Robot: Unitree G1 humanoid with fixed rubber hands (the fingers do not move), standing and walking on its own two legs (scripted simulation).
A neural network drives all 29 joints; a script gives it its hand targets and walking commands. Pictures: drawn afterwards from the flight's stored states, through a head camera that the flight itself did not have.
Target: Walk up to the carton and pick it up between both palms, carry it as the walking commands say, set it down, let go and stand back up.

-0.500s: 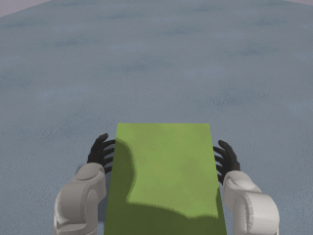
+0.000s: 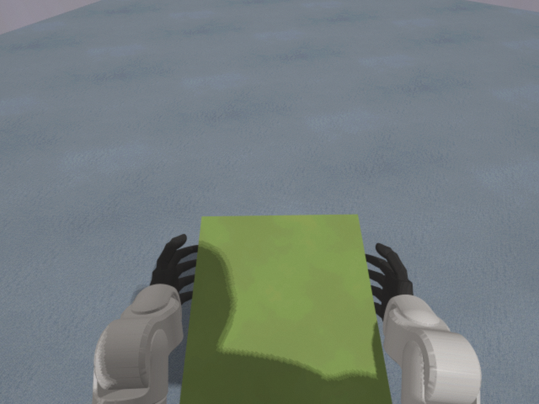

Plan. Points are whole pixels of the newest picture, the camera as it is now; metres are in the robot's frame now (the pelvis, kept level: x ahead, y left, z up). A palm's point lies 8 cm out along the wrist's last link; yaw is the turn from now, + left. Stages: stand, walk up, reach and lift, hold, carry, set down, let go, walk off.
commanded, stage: carry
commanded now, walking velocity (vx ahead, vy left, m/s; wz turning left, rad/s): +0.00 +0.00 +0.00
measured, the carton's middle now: (280, 322) +0.25 +0.00 +0.01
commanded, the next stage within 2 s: hold in 1.14 s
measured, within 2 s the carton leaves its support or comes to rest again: neither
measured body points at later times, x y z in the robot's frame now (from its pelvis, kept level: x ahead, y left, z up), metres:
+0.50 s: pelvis -0.01 +0.01 +0.00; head -0.02 +0.01 +0.45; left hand +0.25 +0.15 +0.09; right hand +0.25 -0.14 +0.09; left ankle -0.01 +0.12 -0.72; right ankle +0.12 -0.10 -0.72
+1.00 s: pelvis -0.01 +0.01 +0.00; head -0.02 +0.01 +0.45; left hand +0.26 +0.16 +0.08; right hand +0.26 -0.14 +0.08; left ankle -0.01 +0.12 -0.72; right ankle +0.12 -0.10 -0.72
